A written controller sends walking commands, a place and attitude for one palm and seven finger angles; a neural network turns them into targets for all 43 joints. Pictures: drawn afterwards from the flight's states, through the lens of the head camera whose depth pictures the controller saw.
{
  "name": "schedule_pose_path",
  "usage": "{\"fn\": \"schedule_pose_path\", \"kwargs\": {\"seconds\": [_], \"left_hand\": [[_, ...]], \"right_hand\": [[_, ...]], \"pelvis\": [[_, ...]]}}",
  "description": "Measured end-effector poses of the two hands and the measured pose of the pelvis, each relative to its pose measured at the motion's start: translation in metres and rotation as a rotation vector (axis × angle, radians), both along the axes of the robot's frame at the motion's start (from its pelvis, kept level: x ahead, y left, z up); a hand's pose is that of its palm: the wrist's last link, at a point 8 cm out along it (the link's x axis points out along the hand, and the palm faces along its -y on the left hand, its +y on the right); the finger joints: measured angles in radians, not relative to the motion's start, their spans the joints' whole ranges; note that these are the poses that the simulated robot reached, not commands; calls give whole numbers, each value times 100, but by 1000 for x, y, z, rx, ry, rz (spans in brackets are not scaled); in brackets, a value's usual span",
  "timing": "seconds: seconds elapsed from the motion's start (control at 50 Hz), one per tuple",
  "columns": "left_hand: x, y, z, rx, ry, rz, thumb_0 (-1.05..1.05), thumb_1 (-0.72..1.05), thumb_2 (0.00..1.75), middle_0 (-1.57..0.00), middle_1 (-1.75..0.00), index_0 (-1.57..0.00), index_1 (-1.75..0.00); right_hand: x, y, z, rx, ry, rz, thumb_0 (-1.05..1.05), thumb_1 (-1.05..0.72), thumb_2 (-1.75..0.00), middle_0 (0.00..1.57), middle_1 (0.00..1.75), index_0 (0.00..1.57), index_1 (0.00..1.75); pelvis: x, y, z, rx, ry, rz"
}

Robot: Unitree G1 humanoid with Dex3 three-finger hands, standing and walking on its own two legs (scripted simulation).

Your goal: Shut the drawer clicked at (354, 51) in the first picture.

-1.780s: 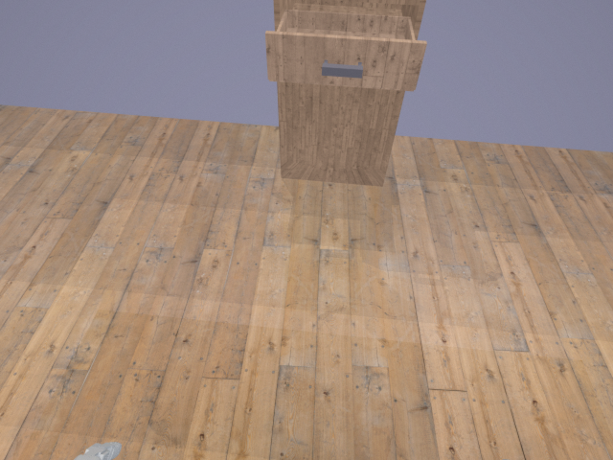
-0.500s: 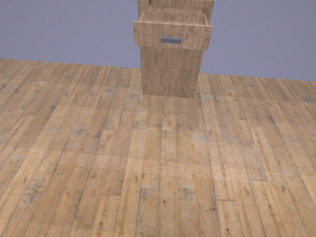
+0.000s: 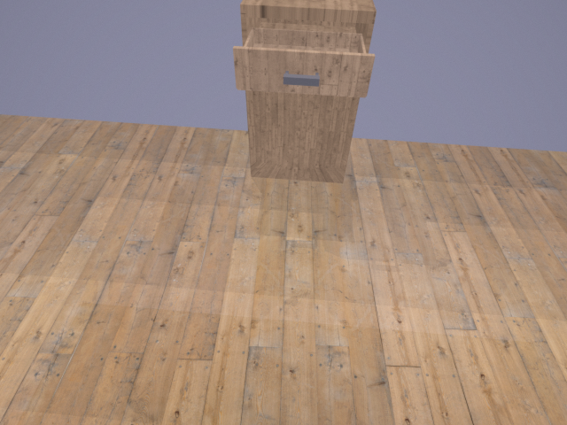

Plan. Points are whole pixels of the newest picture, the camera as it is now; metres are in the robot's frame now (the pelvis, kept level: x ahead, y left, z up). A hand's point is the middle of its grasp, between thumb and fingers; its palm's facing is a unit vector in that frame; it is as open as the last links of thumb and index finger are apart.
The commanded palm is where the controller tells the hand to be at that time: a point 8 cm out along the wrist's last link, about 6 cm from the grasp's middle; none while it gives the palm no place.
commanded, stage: walk to a spot facing it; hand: left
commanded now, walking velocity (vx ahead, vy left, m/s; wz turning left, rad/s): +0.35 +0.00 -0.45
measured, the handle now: (301, 77) +1.16 +0.03 -0.04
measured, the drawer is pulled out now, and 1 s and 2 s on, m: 0.30 0.30 0.30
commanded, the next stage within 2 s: turn to face it in 1.32 s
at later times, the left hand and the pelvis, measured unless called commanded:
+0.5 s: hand out of the picture +0.06 +0.15 -0.17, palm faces -0.05 -0.99 -0.13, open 7.3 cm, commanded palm none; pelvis +0.14 -0.01 +0.00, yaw -9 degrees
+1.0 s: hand (242, 247) +0.52 +0.14 -0.16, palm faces -0.38 -0.90 -0.20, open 7.3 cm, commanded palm none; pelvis +0.34 +0.00 +0.00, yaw -23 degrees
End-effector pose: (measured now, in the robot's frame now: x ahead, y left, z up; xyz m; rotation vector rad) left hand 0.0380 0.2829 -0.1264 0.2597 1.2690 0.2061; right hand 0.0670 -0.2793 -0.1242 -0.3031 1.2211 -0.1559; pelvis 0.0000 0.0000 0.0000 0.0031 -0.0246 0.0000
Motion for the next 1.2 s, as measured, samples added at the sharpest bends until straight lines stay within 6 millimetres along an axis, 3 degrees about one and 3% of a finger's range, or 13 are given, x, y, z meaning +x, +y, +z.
{"fn": "schedule_pose_path", "kwargs": {"seconds": [0.12, 0.26, 0.32, 0.42, 0.54, 0.6, 0.64, 0.72, 0.82, 0.94, 1.08, 1.14, 1.2], "left_hand": [[-9, -27, -19, -72, 98, -12, 0, 91, 90, -20, -30, -20, -30], [8, -69, -27, -115, 95, 9, 0, 91, 90, -20, -30, -21, -30], [5, -81, -21, -130, 138, 24, 0, 91, 90, -20, -30, -21, -30], [5, -88, -13, -160, 261, 14, 0, 91, 90, -20, -30, -21, -30], [42, -69, -21, -170, 329, 19, 0, 90, 90, -20, -30, -21, -30], [77, -49, -38, -167, 338, 9, 0, 90, 90, -20, -30, -21, -30], [110, -35, -46, -157, 326, -25, 0, 90, 90, -20, -30, -21, -30], [205, -19, -42, -131, 204, -121, 0, 91, 90, -20, -30, -20, -30], [328, -26, -22, -123, 16, -229, 0, 91, 90, -19, -30, -20, -30], [445, -67, -4, -133, -100, -371, 0, 91, 90, -19, -30, -20, -30], [554, -152, -3, -146, -156, -551, 0, 91, 90, -19, -30, -20, -30], [586, -186, -9, -160, -217, -586, 0, 91, 90, -19, -30, -20, -30], [593, -200, -9, -168, -211, -572, 0, 91, 90, -19, -30, -20, -30]], "right_hand": [[-28, 16, -19, 61, 49, -97, 0, -90, -90, 20, 30, 20, 30], [-54, 19, -37, 112, 210, -176, 1, -90, -90, 20, 30, 20, 30], [-28, 20, -28, 119, 195, -183, 1, -90, -90, 20, 30, 20, 30], [49, 26, -16, 134, 48, -200, 1, -90, -90, 20, 30, 20, 30], [157, 45, -9, 134, -105, -161, 1, -90, -90, 20, 30, 20, 30], [203, 55, -14, 103, -185, -150, 1, -90, -90, 20, 30, 20, 30], [216, 60, -15, 88, -212, -174, 0, -90, -90, 20, 30, 20, 30], [208, 71, -9, 90, -165, -257, 0, -90, -90, 20, 30, 20, 30], [181, 64, -3, 52, -73, -388, -2, -95, -90, 20, 30, 20, 30], [146, 72, -8, 83, 83, -508, -1, -93, -90, 20, 30, 20, 30], [123, 88, -23, 178, 255, -657, 0, -91, -90, 20, 30, 20, 30], [127, 85, -33, 225, 314, -694, 0, -91, -90, 20, 30, 20, 30], [157, 66, -34, 227, 292, -701, 1, -91, -90, 20, 30, 20, 30]], "pelvis": [[23, -4, -10, 13, 10, -60], [59, -21, -17, -6, 5, -80], [76, -22, -9, -1, 9, -98], [109, -17, -1, 1, 25, -134], [161, 1, -8, -17, 28, -166], [194, 16, -23, -35, 26, -200], [209, 21, -27, -24, 12, -224], [237, 26, -16, -12, 3, -266], [274, 27, -3, 0, 15, -314], [318, 16, 0, 9, 13, -367], [370, -23, -11, 13, 13, -439], [390, -47, -23, 11, 3, -453], [407, -60, -19, -1, -8, -469]]}}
